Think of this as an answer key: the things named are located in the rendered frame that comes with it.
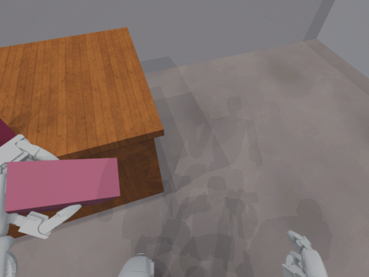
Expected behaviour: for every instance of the robot left thigh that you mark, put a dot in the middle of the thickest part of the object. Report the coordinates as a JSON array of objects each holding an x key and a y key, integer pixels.
[{"x": 139, "y": 266}]

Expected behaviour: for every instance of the robot right hand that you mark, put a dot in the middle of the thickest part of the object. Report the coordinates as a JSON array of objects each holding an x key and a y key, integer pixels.
[{"x": 308, "y": 264}]

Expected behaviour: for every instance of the sponge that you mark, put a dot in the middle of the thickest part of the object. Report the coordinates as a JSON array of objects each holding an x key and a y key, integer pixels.
[{"x": 50, "y": 185}]

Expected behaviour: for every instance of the robot left hand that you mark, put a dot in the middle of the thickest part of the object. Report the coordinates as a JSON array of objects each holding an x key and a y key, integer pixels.
[{"x": 19, "y": 149}]

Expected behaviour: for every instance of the table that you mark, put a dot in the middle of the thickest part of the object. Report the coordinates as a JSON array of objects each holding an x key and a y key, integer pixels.
[{"x": 85, "y": 97}]

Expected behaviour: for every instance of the robot left forearm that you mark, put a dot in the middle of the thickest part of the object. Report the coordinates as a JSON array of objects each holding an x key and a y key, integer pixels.
[{"x": 8, "y": 261}]

